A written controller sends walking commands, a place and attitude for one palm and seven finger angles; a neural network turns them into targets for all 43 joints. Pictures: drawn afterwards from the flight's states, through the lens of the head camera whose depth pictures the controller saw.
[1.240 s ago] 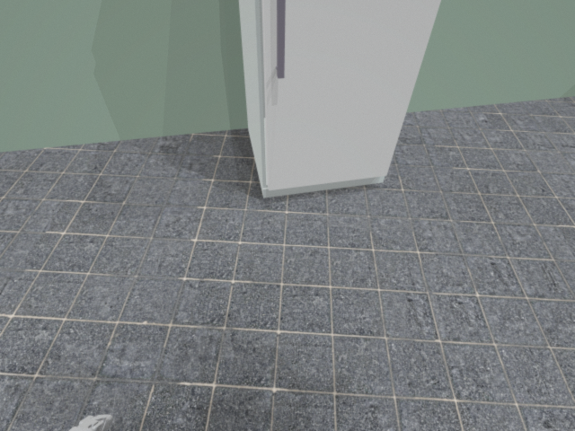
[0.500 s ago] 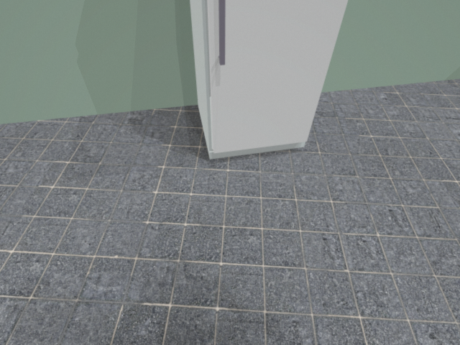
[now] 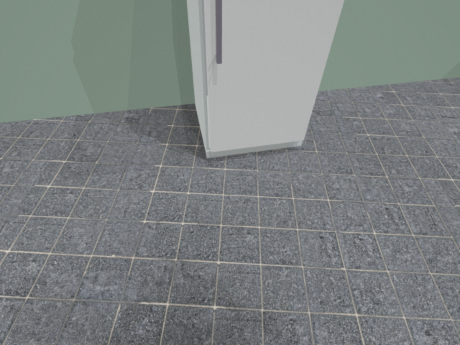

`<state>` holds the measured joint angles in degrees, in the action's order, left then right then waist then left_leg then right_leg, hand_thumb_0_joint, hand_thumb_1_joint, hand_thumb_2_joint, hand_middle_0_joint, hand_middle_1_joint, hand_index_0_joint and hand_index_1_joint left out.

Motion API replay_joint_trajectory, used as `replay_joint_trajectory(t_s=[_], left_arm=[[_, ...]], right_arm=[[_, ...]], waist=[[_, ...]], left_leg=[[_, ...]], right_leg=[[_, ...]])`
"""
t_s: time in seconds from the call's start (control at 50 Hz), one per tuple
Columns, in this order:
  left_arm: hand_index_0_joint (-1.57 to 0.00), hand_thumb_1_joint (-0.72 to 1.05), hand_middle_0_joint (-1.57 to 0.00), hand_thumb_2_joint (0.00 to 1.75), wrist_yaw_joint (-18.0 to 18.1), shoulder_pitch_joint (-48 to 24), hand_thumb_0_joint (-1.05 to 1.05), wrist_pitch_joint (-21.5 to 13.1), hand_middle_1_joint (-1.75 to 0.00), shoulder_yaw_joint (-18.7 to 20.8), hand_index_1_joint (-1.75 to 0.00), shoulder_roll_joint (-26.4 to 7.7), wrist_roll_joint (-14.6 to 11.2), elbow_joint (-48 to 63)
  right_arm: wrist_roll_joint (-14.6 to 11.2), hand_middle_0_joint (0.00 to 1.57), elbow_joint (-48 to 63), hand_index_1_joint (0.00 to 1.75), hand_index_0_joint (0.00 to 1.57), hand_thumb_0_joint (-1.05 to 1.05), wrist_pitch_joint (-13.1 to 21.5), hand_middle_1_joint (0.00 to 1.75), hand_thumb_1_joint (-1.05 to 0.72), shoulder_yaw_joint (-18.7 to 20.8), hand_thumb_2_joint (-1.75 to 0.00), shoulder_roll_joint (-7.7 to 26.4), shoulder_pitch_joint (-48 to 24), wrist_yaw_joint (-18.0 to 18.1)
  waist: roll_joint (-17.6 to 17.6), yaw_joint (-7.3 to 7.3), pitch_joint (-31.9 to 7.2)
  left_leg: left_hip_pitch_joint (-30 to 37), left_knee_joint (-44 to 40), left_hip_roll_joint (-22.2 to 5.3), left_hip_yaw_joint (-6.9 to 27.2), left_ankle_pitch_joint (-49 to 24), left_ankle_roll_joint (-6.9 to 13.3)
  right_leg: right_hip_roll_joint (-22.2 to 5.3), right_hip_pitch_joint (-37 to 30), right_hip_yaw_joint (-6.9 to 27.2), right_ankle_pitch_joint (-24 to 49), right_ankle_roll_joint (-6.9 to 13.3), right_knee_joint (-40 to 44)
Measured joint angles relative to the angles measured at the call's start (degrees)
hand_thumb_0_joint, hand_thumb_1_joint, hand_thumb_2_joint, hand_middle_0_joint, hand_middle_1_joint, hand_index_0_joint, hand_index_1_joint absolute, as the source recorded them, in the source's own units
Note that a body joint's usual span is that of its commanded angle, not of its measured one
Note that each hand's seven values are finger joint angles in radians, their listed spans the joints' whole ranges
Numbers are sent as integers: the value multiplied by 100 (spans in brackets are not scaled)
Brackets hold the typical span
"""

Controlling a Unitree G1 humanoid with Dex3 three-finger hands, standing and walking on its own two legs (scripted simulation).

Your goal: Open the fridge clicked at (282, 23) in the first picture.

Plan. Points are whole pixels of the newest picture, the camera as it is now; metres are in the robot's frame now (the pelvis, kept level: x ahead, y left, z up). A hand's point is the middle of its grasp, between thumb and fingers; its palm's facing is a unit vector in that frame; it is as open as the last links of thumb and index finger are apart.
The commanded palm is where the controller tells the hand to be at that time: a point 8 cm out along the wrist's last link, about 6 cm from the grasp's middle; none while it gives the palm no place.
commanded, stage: look at it before walking up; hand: left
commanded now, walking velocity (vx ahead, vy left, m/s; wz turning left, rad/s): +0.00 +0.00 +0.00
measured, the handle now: out of the picture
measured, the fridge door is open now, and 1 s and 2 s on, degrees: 0 0 0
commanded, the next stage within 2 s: walk to a spot facing it in 0.20 s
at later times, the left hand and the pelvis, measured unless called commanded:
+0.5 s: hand out of the picture +0.06 +0.22 -0.17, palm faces -0.06 -0.96 -0.28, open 7.4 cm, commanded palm none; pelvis +0.02 +0.00 -0.01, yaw -4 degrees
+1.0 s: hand out of the picture +0.15 +0.16 -0.18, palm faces -0.18 -0.97 -0.17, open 7.4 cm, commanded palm none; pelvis +0.18 -0.02 -0.01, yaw -17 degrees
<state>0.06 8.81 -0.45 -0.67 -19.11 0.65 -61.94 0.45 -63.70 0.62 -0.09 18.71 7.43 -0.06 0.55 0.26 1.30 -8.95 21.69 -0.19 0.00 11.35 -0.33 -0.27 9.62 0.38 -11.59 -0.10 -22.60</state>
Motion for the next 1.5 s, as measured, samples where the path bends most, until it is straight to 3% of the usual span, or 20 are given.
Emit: replay_joint_trajectory(t_s=[0.38,0.5,0.58,0.62,0.66,0.7,0.76,0.84,0.9,1.02,1.06,1.08,1.14,1.2,1.34,1.42,1.5], left_arm=[[-21,91,-20,90,43,56,1,39,-30,22,-30,16,-2,-24],[-20,91,-20,90,-90,610,1,205,-30,131,-30,263,55,163],[-20,91,-20,90,-194,970,1,214,-30,232,-30,513,70,252],[-20,91,-20,90,-228,1092,1,108,-30,259,-30,631,88,328],[-21,91,-20,90,-163,1167,1,-57,-30,267,-30,758,66,360],[-21,91,-20,90,-83,1318,1,-159,-30,259,-30,889,45,375],[-21,91,-20,90,-30,1576,1,-215,-30,227,-30,1056,58,304],[-21,91,-20,90,-23,1797,1,-251,-30,209,-30,1193,76,144],[-21,91,-21,90,-1,1846,1,-269,-30,228,-30,1210,90,76],[-21,90,-21,90,50,1802,1,-245,-30,343,-30,1032,102,74],[-21,90,-21,90,34,1828,1,-214,-30,418,-30,974,56,82],[-21,91,-21,90,15,1726,1,-163,-30,458,-30,904,31,60],[-21,91,-20,90,-27,1360,1,-41,-30,560,-30,677,51,86],[-20,91,-20,90,-110,949,1,34,-30,649,-30,516,109,313],[-20,92,-19,90,-219,250,1,161,-30,711,-30,496,160,869],[-20,92,-19,90,-264,-110,1,210,-30,644,-29,560,160,970],[-20,91,-19,90,-290,-432,1,222,-30,558,-30,654,139,1009]], right_arm=[[18,20,-2,30,21,1,-15,29,-91,-15,-89,-30,-46,36],[67,20,244,30,20,1,-60,29,-91,64,-89,-315,292,16],[70,20,341,30,21,1,21,29,-91,146,-89,-473,584,14],[63,20,353,30,21,1,21,29,-91,177,-89,-490,744,19],[50,20,271,30,21,1,-66,29,-91,198,-89,-503,839,15],[60,20,190,30,20,1,-128,29,-91,217,-89,-528,832,-4],[87,20,282,30,20,1,-111,29,-91,261,-89,-586,668,-34],[75,20,579,30,20,1,-35,29,-91,319,-89,-699,362,-71],[62,20,752,30,20,1,6,29,-91,333,-89,-779,129,-99],[33,20,987,30,20,1,135,29,-91,277,-90,-915,-238,-121],[70,20,1093,30,20,1,293,29,-91,220,-89,-916,-276,-77],[86,20,1117,30,20,1,353,29,-91,206,-89,-958,-297,-42],[95,20,1086,30,21,1,401,29,-91,155,-89,-1076,-141,12],[97,20,910,30,21,0,420,29,-91,164,-89,-1134,227,78],[64,20,509,30,20,-1,425,29,-94,342,-89,-839,1050,157],[83,20,355,30,20,0,389,29,-93,340,-89,-744,1424,133],[124,20,262,30,20,0,326,29,-92,320,-89,-736,1714,105]], waist=[[-16,-54,-50],[-8,-127,-208],[-62,-145,-117],[-161,-130,-42],[-262,-162,8],[-278,-244,14],[-216,-251,10],[-131,-196,6],[-96,-232,34],[42,-391,93],[24,-369,68],[97,-334,119],[261,-293,139],[286,-237,76],[190,-50,-35],[112,129,100],[29,340,283]], left_leg=[[94,-23,-9,-59,64,-2],[-26,490,-132,-388,558,9],[75,738,-303,-689,878,-76],[-79,1307,-472,-737,1214,-94],[-641,2683,-522,-489,1645,-57],[-1183,3727,-467,-328,1495,-45],[-1834,4156,-477,-336,946,-131],[-2427,3817,-560,-329,359,-236],[-2617,3334,-600,-296,118,-258],[-2071,1699,-423,-387,40,-114],[-1668,1227,-423,-435,-205,27],[-1676,1495,-414,-533,-104,99],[-1307,1606,-432,-881,388,188],[-797,1086,-411,-1117,367,180],[131,142,-312,-1670,431,196],[590,-67,-352,-1921,641,87],[977,-17,-502,-2186,1004,-122]], right_leg=[[8,-58,57,-54,-12,1],[125,363,304,-861,98,-900],[41,719,-142,-1303,91,-1655],[70,629,-318,-867,170,-1306],[193,637,-400,-819,313,-1450],[290,456,-346,-901,390,-1244],[347,120,-149,-722,379,-654],[356,-263,129,-551,354,-24],[349,-521,315,-587,291,218],[228,-920,647,-1159,81,14],[269,-642,700,-1600,90,-968],[248,-293,642,-1750,130,-1933],[123,851,263,-1479,199,-4330],[-126,1712,-155,-822,151,-4955],[-560,2790,-333,188,-88,-4251],[-655,2755,-439,371,-114,-3165],[-541,2442,-624,218,31,-2162]])
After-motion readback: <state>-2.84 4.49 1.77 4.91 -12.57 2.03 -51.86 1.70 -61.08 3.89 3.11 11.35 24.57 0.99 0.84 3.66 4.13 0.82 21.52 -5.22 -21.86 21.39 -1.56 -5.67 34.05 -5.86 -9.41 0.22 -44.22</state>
